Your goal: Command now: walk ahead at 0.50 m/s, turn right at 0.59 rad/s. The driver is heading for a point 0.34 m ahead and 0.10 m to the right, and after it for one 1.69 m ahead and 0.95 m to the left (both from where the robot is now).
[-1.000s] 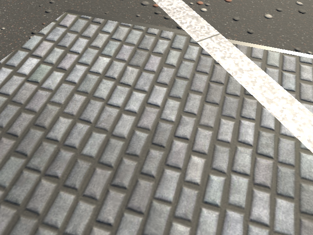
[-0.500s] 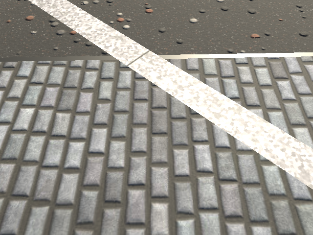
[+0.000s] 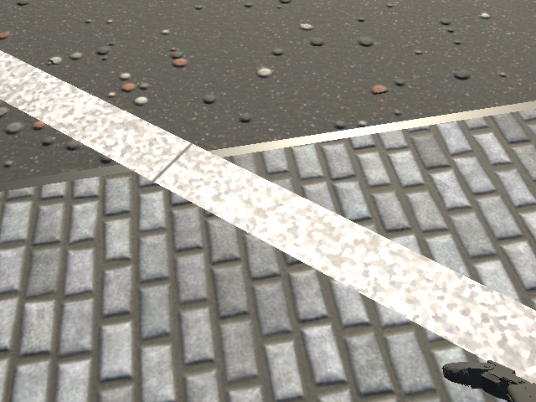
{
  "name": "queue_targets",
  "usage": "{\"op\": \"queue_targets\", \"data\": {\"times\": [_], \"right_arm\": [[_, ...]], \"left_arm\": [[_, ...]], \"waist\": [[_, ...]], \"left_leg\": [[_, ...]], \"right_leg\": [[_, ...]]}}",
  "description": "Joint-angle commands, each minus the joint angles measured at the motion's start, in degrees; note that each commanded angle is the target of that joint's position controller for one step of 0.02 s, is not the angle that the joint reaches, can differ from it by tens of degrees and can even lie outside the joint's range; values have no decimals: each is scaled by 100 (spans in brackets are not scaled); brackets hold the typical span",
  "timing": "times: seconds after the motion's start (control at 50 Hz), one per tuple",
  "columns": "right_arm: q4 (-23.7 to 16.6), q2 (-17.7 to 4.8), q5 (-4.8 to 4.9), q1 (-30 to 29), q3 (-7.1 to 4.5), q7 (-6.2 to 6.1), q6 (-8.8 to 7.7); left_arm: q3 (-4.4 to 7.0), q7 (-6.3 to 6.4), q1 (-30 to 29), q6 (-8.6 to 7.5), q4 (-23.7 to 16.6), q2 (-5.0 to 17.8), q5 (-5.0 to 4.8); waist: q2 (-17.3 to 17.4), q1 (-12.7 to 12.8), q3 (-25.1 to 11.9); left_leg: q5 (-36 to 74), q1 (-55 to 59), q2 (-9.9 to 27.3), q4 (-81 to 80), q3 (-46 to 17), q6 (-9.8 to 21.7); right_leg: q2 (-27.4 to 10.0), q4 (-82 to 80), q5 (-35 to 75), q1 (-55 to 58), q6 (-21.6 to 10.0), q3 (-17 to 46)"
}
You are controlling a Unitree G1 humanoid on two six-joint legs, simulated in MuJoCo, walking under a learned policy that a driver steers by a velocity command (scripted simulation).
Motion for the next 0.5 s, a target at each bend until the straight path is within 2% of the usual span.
{"op": "queue_targets", "data": {"times": [0.02, 0.04, 0.06, 0.08, 0.1, 0.12, 0.14, 0.16, 0.2, 0.24, 0.3, 0.34, 0.38, 0.42, 0.46, 0.48, 0.5], "right_arm": [[-51, -924, 31, 1156, -289, -129, -205], [44, -1252, -80, 2025, -381, -226, -270], [-17, -1790, -239, 2360, -495, -274, -230], [-32, -1560, -124, 2054, -493, -243, -134], [-130, -1025, -77, 1600, -378, -227, -105], [-121, -677, -51, 1338, -289, -203, -111], [-67, -590, -59, 1310, -254, -201, -129], [30, -566, -36, 1388, -240, -208, -162], [157, -603, 24, 1590, -258, -162, -280], [238, -670, 64, 1710, -292, -131, -359], [467, -629, 15, 2066, -270, -72, -399], [548, -659, 60, 2050, -267, -39, -379], [629, -758, 116, 2170, -284, -20, -341], [735, -925, 94, 2430, -325, -13, -301], [810, -1077, 66, 2532, -371, -20, -245], [838, -1114, 65, 2534, -383, -29, -210], [869, -1076, 95, 2513, -371, -36, -180]], "left_arm": [[225, -21, -466, -116, -422, 1082, -19], [159, -88, -473, -171, -544, 838, -88], [24, -78, 103, -166, -729, 170, -293], [60, -37, 214, -109, -704, 636, -103], [94, -43, -90, -37, -629, 748, -5], [76, -104, -426, -8, -660, 681, 26], [68, -159, -539, 34, -696, 580, 47], [64, -219, -566, 107, -728, 538, 111], [37, -300, -622, 220, -791, 441, 117], [12, -366, -976, 268, -965, 391, 114], [-78, -399, -1461, 216, -1131, 222, 130], [-153, -431, -1836, 171, -1241, 168, 142], [-236, -457, -2329, 128, -1357, 112, 154], [-257, -433, -2609, 91, -1439, 167, 120], [-240, -366, -2598, 29, -1466, 281, 95], [-219, -326, -2382, -16, -1410, 336, 110], [-174, -271, -1838, -84, -1229, 406, 152]], "waist": [[-425, -1014, -615], [-16, -1355, -1326], [1263, -1113, -2151], [1235, -880, -2074], [442, -763, -1093], [15, -741, -549], [181, -673, -317], [414, -604, -191], [497, -556, -205], [458, -554, -155], [373, -641, -45], [394, -613, 35], [422, -726, 80], [422, -832, 91], [456, -796, 66], [461, -681, -10], [285, -399, -238]], "left_leg": [[-154, 2228, -297, -706, 110, 304], [-818, 3621, 577, -841, -717, 542], [-1212, 5190, 2327, -1131, -3133, 1102], [-1848, 4755, 2499, -1616, -4388, 1370], [-2177, 3855, 2258, -1754, -3523, 1271], [-1766, 3163, 1914, -1880, -2609, 1142], [-1201, 2767, 1653, -2021, -1946, 992], [-779, 2474, 1468, -2132, -1458, 912], [21, 2354, 1404, -2241, -945, 925], [378, 2440, 1462, -2400, -565, 999], [563, 2452, 1318, -2566, -226, 1106], [670, 2343, 1106, -2582, 77, 1061], [839, 2203, 973, -2557, 166, 1031], [1113, 2369, 1110, -2394, -12, 1032], [1366, 2630, 1252, -2091, -216, 1004], [1513, 2696, 1262, -1806, -281, 961], [1862, 2595, 1086, -1116, -145, 861]], "right_leg": [[-1118, 1555, 4894, -693, -178, 698], [-755, 2943, 3772, -1423, -54, 437], [101, 4732, -244, -3118, 162, -287], [-154, 5458, -894, -3783, 110, -414], [-514, 5598, -352, -3924, 126, -455], [-718, 5344, 57, -3835, 169, -552], [-865, 5113, 204, -3696, 207, -609], [-966, 4975, 254, -3563, 253, -658], [-1008, 4923, 384, -3518, 288, -753], [-1100, 4795, 667, -3858, 330, -778], [-1020, 3964, 1136, -4054, 397, -639], [-1045, 3028, 1527, -3790, 442, -952], [-1068, 2211, 1722, -3302, 483, -1398], [-1004, 1809, 1568, -3016, 500, -1488], [-925, 1481, 1233, -2780, 438, -1485], [-845, 1229, 1091, -2447, 392, -1488], [-744, 756, 1237, -1652, 311, -1494]]}}
Next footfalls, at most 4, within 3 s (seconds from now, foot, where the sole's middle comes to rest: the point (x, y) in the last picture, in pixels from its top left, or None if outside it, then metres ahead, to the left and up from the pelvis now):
0.04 left None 0.19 0.12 -0.77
0.52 right None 0.38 -0.15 -0.77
1.04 left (290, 321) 0.65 0.06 -0.77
1.60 right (317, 214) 1.01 0.01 -0.77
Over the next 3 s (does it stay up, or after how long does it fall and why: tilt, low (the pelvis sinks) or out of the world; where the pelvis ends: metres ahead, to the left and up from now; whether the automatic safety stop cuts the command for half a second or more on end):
stays up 1.32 0.58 0.02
